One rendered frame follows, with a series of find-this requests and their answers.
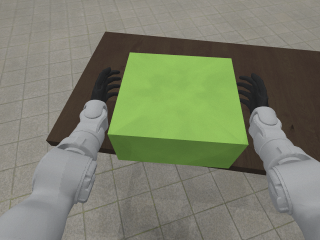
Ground table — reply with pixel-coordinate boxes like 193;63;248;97
46;31;320;176

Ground robot left upper arm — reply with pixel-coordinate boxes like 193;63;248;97
0;147;97;240

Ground robot right upper arm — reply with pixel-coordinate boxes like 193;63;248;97
266;159;320;240

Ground carton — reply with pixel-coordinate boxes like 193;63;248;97
107;52;249;169

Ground robot left forearm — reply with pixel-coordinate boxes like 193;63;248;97
31;99;109;191

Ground right robot hand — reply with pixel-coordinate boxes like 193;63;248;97
236;73;269;114

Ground left robot hand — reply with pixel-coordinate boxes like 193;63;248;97
90;67;121;103

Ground robot right forearm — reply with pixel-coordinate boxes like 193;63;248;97
248;106;320;172

